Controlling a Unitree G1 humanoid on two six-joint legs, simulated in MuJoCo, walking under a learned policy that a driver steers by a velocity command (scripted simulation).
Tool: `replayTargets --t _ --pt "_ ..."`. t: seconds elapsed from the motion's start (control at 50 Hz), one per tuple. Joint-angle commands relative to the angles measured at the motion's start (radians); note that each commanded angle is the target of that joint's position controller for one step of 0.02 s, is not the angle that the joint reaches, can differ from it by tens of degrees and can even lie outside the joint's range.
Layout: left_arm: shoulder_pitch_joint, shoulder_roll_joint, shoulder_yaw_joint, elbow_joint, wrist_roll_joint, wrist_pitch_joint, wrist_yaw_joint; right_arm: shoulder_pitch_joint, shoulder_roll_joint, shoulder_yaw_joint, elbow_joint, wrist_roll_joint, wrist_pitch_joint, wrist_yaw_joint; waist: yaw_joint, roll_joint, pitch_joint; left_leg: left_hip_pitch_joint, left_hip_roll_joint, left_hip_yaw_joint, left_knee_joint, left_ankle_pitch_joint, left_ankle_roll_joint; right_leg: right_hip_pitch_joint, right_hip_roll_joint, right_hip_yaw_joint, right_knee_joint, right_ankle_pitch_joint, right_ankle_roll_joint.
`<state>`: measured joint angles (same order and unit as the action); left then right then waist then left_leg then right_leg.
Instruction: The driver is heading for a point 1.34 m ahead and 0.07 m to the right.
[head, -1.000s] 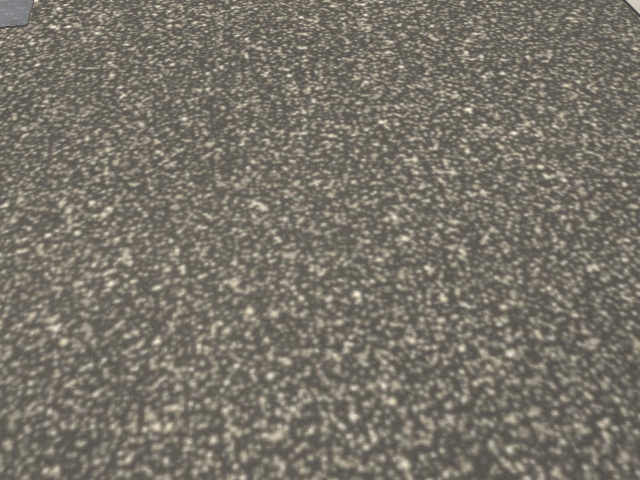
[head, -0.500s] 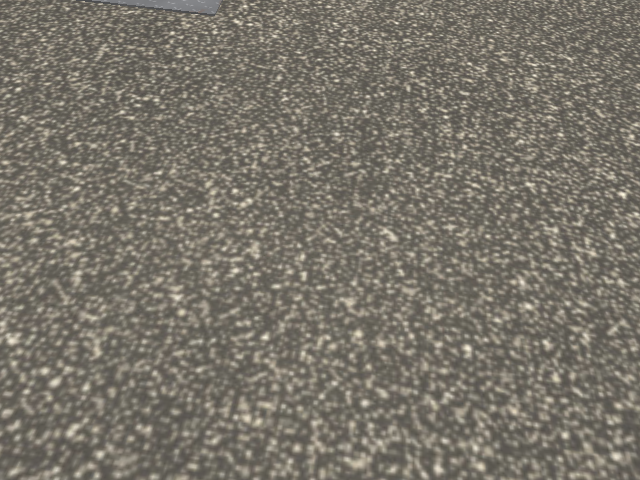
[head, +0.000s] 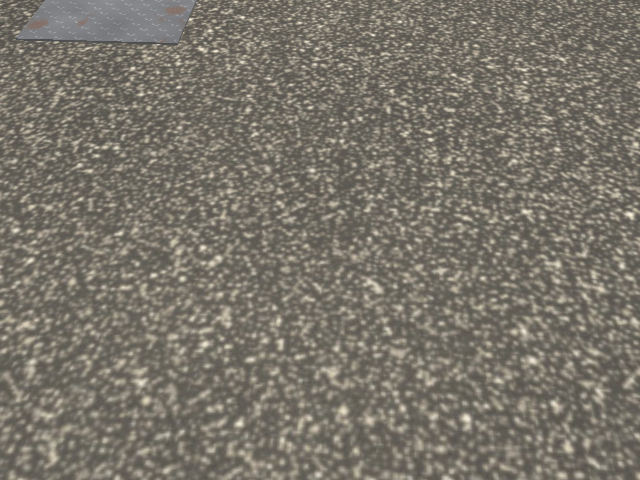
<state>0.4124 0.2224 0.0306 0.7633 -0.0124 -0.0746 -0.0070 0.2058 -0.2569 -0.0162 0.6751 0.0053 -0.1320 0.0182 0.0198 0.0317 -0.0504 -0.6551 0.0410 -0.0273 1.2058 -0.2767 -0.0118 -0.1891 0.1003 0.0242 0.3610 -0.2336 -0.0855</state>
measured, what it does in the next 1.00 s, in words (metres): walks ahead: left foot, then right foot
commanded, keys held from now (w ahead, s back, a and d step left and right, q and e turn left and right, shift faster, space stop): w+e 0.32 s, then w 0.16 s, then w+q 0.52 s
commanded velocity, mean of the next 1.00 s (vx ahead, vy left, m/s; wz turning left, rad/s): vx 0.49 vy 0.00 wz -0.10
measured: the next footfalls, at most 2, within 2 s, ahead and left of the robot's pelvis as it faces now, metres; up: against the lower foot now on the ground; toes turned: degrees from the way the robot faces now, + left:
left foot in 0.24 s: +0.35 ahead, +0.11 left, +0.00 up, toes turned -12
right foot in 0.72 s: +0.50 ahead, -0.20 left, +0.00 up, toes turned -13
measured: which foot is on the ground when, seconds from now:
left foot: up 0.00-0.22, down 0.24-0.72, up 0.74-1.00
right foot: down 0.00-0.24, up 0.26-0.70, down 0.72-1.00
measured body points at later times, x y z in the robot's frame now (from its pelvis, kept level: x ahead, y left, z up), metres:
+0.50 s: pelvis +0.28 +0.02 +0.00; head +0.31 +0.01 +0.45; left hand +0.52 +0.23 -0.09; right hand +0.28 -0.27 -0.11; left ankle +0.31 +0.12 -0.74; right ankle +0.30 -0.14 -0.67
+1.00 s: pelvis +0.51 -0.10 +0.00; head +0.53 -0.11 +0.45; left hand +0.58 +0.18 -0.11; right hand +0.65 -0.38 -0.10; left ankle +0.63 +0.06 -0.67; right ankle +0.46 -0.20 -0.74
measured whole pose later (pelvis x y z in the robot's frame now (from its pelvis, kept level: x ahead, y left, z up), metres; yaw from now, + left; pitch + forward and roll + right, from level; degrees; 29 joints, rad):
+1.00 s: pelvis +0.51 -0.10 +0.00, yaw -4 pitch +1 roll -2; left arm 0.34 0.26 0.07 0.79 0.01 -0.09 0.00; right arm 0.18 -0.31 -0.08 0.72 0.03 -0.02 0.01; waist 0.06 0.05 0.01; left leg -0.69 0.09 -0.07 0.99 -0.11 -0.01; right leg -0.08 0.01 -0.16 0.28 -0.22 -0.03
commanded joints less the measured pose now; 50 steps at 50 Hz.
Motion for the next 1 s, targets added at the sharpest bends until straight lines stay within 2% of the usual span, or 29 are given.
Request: replayTargets --t 0.02,0.06,0.08,0.14,0.18,0.22,0.24,0.26,0.28,0.3,0.32,0.34,0.36,0.38,0.42,0.46,0.52,0.56,0.62,0.66,0.7,0.72,0.74,0.76,0.78,0.82,0.86,0.9,1.0 --pt "-0.084 0.140 0.039 -0.088 -0.008 -0.004 0.020 -0.119 -0.053 -0.011 -0.115 -0.015 -0.007 -0.001 -0.034 -0.049 0.105 -0.108 0.031 0.005 -0.222 0.136 -0.035 -0.054 -0.226 0.228 -0.202 0.261 -0.184" --pt "-0.060 0.176 0.053 -0.078 -0.013 -0.003 0.026 -0.207 -0.017 0.002 -0.122 -0.020 -0.008 0.005 0.002 -0.072 0.098 0.083 -0.023 0.033 -0.480 0.312 -0.045 -0.160 -0.161 0.156 -0.190 0.261 -0.143" --pt "-0.014 0.190 0.059 -0.065 -0.016 -0.003 0.026 -0.245 -0.020 0.000 -0.130 -0.012 -0.007 0.007 0.026 -0.087 0.085 0.136 -0.044 0.032 -0.543 0.368 -0.050 -0.155 -0.171 0.175 -0.193 0.238 -0.137" --pt "0.027 0.197 0.068 -0.043 -0.036 0.005 0.036 -0.280 -0.080 -0.026 -0.142 0.007 0.001 -0.002 0.033 -0.118 0.082 0.169 -0.050 -0.035 -0.697 0.418 -0.039 -0.019 -0.219 0.258 -0.140 0.221 -0.105" --pt "0.036 0.195 0.075 -0.038 -0.030 0.019 0.040 -0.270 -0.110 -0.045 -0.135 0.007 -0.001 -0.001 0.025 -0.127 0.066 0.181 -0.048 -0.048 -0.732 0.353 -0.011 0.089 -0.247 0.301 -0.057 0.273 -0.083" --pt "0.019 0.196 0.080 -0.051 -0.018 0.035 0.037 -0.155 -0.143 -0.071 -0.109 0.003 -0.007 -0.006 -0.034 -0.142 -0.007 0.345 -0.065 -0.010 -0.759 0.259 0.036 0.119 -0.213 0.297 0.111 0.478 -0.051" --pt "-0.009 0.177 0.071 -0.076 -0.007 0.037 0.030 -0.023 -0.170 -0.085 -0.095 -0.007 -0.008 -0.012 -0.107 -0.135 -0.117 0.571 0.004 -0.047 -0.729 0.254 0.083 0.033 -0.165 0.274 0.304 0.457 -0.019" --pt "-0.006 0.107 0.047 -0.115 0.024 0.033 0.027 0.157 -0.247 -0.102 -0.082 -0.018 0.000 -0.022 -0.160 0.011 -0.290 0.878 0.205 -0.255 -0.679 0.257 0.144 -0.156 -0.081 0.192 0.612 0.148 0.016" --pt "0.173 0.055 0.025 -0.126 -0.017 0.022 0.021 0.165 -0.269 -0.103 -0.046 -0.022 0.009 -0.007 -0.057 0.383 -0.410 1.125 0.406 -0.744 -0.808 0.032 0.302 -0.488 -0.001 0.155 0.905 -0.390 0.063" --pt "0.132 0.157 0.044 -0.094 -0.034 0.026 0.026 0.136 -0.159 -0.084 -0.075 -0.016 0.018 -0.011 -0.089 0.216 -0.314 1.038 0.370 -0.732 -0.857 -0.137 0.267 -0.572 -0.085 0.181 1.014 -0.308 0.076" --pt "0.005 0.203 0.057 -0.119 -0.031 0.031 0.024 0.091 -0.109 -0.071 -0.078 -0.010 0.027 -0.019 -0.110 0.098 -0.172 0.890 0.330 -0.541 -0.872 -0.113 0.226 -0.595 -0.118 0.133 1.017 -0.205 0.084" --pt "-0.063 0.190 0.056 -0.136 -0.017 0.031 0.025 0.056 -0.108 -0.066 -0.067 -0.014 0.031 -0.017 -0.091 0.004 -0.086 0.737 0.285 -0.434 -0.895 0.012 0.215 -0.555 -0.152 0.106 0.986 -0.136 0.088" --pt "-0.105 0.176 0.058 -0.151 -0.004 0.031 0.021 0.030 -0.101 -0.065 -0.051 -0.020 0.033 -0.013 -0.067 0.001 -0.016 0.618 0.244 -0.355 -0.923 0.092 0.218 -0.530 -0.175 0.101 0.936 -0.109 0.085" --pt "-0.094 0.151 0.055 -0.153 -0.009 0.035 0.014 0.015 -0.097 -0.063 -0.040 -0.028 0.028 -0.011 -0.036 0.036 0.012 0.535 0.217 -0.294 -0.958 0.122 0.217 -0.478 -0.195 0.103 0.902 -0.098 0.081" --pt "-0.086 0.110 0.044 -0.145 -0.012 0.044 0.012 0.009 -0.093 -0.064 -0.011 -0.017 0.016 -0.004 -0.015 0.059 0.038 0.467 0.199 -0.224 -1.013 0.160 0.237 -0.445 -0.198 0.083 0.823 -0.104 0.084" --pt "-0.145 0.093 0.033 -0.162 0.000 0.044 0.012 0.013 -0.126 -0.074 0.016 -0.007 0.010 -0.003 -0.012 0.039 0.063 0.457 0.211 -0.177 -1.045 0.229 0.256 -0.469 -0.210 0.075 0.705 -0.061 0.090" --pt "-0.239 0.078 0.015 -0.176 0.011 0.022 -0.003 0.018 -0.161 -0.080 0.041 0.007 0.020 -0.006 -0.030 0.021 0.067 0.438 0.175 -0.098 -1.052 0.284 0.248 -0.412 -0.219 0.034 0.489 0.098 0.087" --pt "-0.311 0.082 0.012 -0.190 0.005 0.008 -0.012 0.046 -0.185 -0.084 0.055 0.021 0.032 -0.005 -0.055 0.024 0.078 0.421 0.154 -0.075 -1.042 0.275 0.234 -0.348 -0.189 0.007 0.364 0.161 0.093" --pt "-0.384 0.118 0.022 -0.217 -0.007 -0.005 -0.022 0.108 -0.216 -0.091 0.081 0.034 0.045 -0.004 -0.074 0.031 0.081 0.479 0.187 -0.124 -1.000 0.210 0.218 -0.306 -0.162 0.009 0.245 0.168 0.088" --pt "-0.361 0.140 0.036 -0.214 -0.007 -0.014 -0.024 0.117 -0.224 -0.093 0.090 0.035 0.057 -0.007 -0.045 0.038 0.066 0.493 0.194 -0.151 -0.940 0.175 0.190 -0.216 -0.140 -0.004 0.169 0.152 0.071" --pt "-0.195 0.192 0.069 -0.168 0.001 -0.015 -0.010 0.127 -0.175 -0.075 0.095 0.025 0.060 -0.009 0.040 0.025 -0.020 0.427 0.119 -0.105 -0.739 0.264 0.137 0.061 -0.133 -0.013 0.124 0.127 0.031" --pt "-0.024 0.272 0.093 -0.153 0.022 -0.013 0.005 0.118 -0.099 -0.047 0.066 0.001 0.056 -0.007 0.113 -0.096 -0.164 0.267 0.038 -0.037 -0.417 0.070 0.081 0.317 -0.336 0.189 0.122 0.131 -0.036" --pt "0.021 0.336 0.104 -0.143 0.037 -0.002 0.005 0.212 -0.034 -0.027 0.038 0.019 0.041 -0.012 0.076 -0.351 -0.263 -0.049 -0.065 0.000 -0.103 -0.299 0.031 0.527 -0.537 0.579 0.005 -0.077 -0.167" --pt "0.020 0.252 0.085 -0.138 0.027 -0.005 0.000 0.182 -0.133 -0.054 0.055 0.037 0.040 -0.016 0.102 -0.241 -0.209 -0.146 -0.032 -0.093 0.041 -0.280 0.026 0.468 -0.516 0.643 -0.056 -0.229 -0.175" --pt "-0.031 0.203 0.068 -0.136 0.015 -0.009 -0.003 0.123 -0.169 -0.068 0.039 0.043 0.043 -0.017 0.087 -0.198 -0.103 -0.185 0.003 -0.095 0.068 -0.191 0.033 0.377 -0.489 0.505 -0.069 -0.220 -0.144" --pt "-0.148 0.132 0.046 -0.130 0.017 -0.016 -0.010 0.080 -0.147 -0.072 0.034 0.023 0.060 -0.021 0.028 -0.159 -0.001 -0.124 0.059 -0.081 0.010 -0.054 0.023 0.196 -0.406 0.309 -0.120 -0.046 -0.110" --pt "-0.188 0.115 0.047 -0.114 0.024 -0.031 -0.009 0.096 -0.113 -0.072 0.037 0.026 0.081 -0.017 -0.012 -0.160 0.031 -0.041 0.079 -0.082 -0.026 0.014 0.013 0.099 -0.373 0.185 -0.174 0.087 -0.094" --pt "-0.186 0.129 0.056 -0.093 0.025 -0.043 -0.002 0.075 -0.087 -0.069 0.026 0.025 0.096 -0.015 -0.022 -0.121 0.052 -0.050 0.079 -0.087 -0.060 0.068 0.003 0.083 -0.374 0.098 -0.200 0.208 -0.098" --pt "-0.157 0.172 0.074 -0.044 0.023 -0.036 0.017 -0.041 -0.057 -0.057 -0.018 0.018 0.101 0.005 0.002 -0.092 0.092 -0.061 0.073 -0.059 -0.313 0.261 0.000 0.111 -0.359 -0.072 -0.220 0.290 -0.085"
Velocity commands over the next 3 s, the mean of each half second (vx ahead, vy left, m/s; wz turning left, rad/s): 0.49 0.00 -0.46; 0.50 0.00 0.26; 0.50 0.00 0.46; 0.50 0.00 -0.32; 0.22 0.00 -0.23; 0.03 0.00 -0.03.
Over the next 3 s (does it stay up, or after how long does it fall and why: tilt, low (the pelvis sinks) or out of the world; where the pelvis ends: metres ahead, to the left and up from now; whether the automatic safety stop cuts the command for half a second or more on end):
stays up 1.33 -0.05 -0.01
